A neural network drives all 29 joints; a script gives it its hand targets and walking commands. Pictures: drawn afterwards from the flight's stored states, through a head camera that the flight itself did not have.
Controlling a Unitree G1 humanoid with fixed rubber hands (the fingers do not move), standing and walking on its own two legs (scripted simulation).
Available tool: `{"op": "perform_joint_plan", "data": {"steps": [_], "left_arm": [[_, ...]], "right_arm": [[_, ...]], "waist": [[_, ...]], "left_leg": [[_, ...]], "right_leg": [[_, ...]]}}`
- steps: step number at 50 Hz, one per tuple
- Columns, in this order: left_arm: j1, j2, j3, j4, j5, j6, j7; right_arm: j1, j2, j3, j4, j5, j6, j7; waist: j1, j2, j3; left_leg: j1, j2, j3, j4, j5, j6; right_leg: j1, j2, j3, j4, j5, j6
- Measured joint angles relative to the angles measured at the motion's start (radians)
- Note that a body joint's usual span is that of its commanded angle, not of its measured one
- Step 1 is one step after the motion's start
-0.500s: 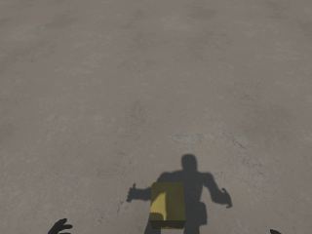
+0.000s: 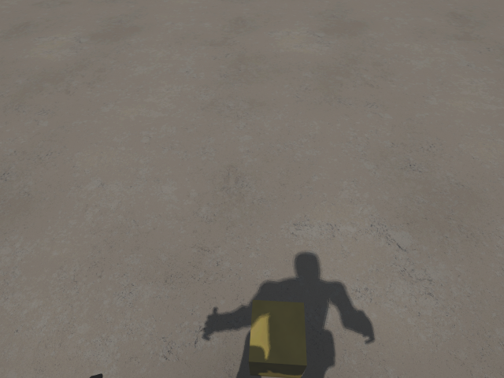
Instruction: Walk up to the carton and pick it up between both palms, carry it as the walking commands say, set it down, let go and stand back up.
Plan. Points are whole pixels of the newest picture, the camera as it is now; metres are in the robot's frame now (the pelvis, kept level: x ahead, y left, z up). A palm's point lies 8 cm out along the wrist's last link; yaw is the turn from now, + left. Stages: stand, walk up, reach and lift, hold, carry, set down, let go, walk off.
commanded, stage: walk up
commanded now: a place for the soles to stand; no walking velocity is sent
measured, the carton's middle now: (276, 339) +0.38 -0.04 -0.68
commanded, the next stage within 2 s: stand in 0.74 s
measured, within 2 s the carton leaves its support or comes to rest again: neither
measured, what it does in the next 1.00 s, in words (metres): stands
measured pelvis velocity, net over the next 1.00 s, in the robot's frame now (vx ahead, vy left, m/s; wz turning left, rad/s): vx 0.01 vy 0.02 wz -0.01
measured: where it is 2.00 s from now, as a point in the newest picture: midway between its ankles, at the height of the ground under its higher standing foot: outside the picture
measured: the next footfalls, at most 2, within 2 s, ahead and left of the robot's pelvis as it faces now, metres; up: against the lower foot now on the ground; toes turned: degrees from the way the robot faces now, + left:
none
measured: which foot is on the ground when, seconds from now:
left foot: down 0.00-1.00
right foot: down 0.00-1.00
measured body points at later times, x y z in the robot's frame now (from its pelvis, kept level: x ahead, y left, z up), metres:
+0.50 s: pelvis +0.01 +0.02 +0.00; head +0.03 +0.02 +0.45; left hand +0.11 +0.33 -0.12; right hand +0.12 -0.28 -0.12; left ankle +0.00 +0.12 -0.74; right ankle -0.02 -0.10 -0.74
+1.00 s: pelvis +0.01 +0.02 +0.00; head +0.04 +0.02 +0.45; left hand +0.12 +0.33 -0.12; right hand +0.14 -0.27 -0.12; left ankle +0.00 +0.12 -0.74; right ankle -0.02 -0.10 -0.74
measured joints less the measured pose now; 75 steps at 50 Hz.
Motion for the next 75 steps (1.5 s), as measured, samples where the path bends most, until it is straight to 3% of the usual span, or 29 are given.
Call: {"op": "perform_joint_plan", "data": {"steps": [23,47,48,54,58,66,75], "left_arm": [[0.000,-0.002,-0.006,0.014,0.002,0.001,0.010],[0.018,0.000,-0.003,0.004,0.005,0.006,0.011],[0.025,-0.003,0.005,-0.015,0.002,0.019,0.011],[0.049,-0.048,0.055,-0.407,-0.001,0.214,0.010],[0.009,-0.089,0.088,-0.540,0.020,0.274,0.002],[-0.028,-0.134,0.140,-0.592,0.010,0.287,-0.026],[-0.208,-0.130,0.141,-0.576,-0.014,0.304,-0.032]], "right_arm": [[-0.011,0.011,-0.006,0.009,0.001,0.003,-0.003],[0.002,0.009,-0.004,-0.002,0.004,0.005,-0.004],[0.005,0.011,-0.013,-0.019,-0.001,0.018,0.002],[-0.041,0.060,-0.089,-0.341,-0.050,0.194,0.080],[-0.043,0.059,-0.077,-0.430,-0.052,0.251,0.094],[-0.129,0.075,-0.093,-0.516,-0.053,0.286,0.070],[-0.336,0.125,-0.118,-0.503,-0.029,0.320,0.018]], "waist": [[-0.001,-0.001,-0.014],[0.001,-0.002,-0.015],[0.003,-0.001,-0.022],[0.007,0.006,0.009],[0.036,0.000,0.019],[0.033,-0.009,0.018],[0.023,-0.010,0.004]], "left_leg": [[0.036,-0.030,0.003,-0.039,0.005,0.030],[0.037,-0.040,-0.004,-0.036,0.002,0.037],[0.025,-0.039,-0.003,-0.029,0.000,0.036],[-0.150,0.005,0.056,0.118,-0.052,0.023],[-0.223,0.021,0.086,0.162,-0.062,0.021],[-0.432,0.017,0.105,0.344,-0.120,0.014],[-0.649,0.004,0.076,0.513,-0.155,0.005]], "right_leg": [[0.042,-0.029,0.000,-0.044,0.007,0.033],[0.049,-0.041,-0.007,-0.040,-0.001,0.042],[0.036,-0.040,-0.004,-0.034,-0.003,0.041],[-0.158,-0.001,0.067,0.096,-0.019,0.031],[-0.252,0.015,0.102,0.158,-0.027,0.019],[-0.493,0.008,0.130,0.391,-0.087,0.014],[-0.709,0.001,0.120,0.588,-0.172,-0.004]]}}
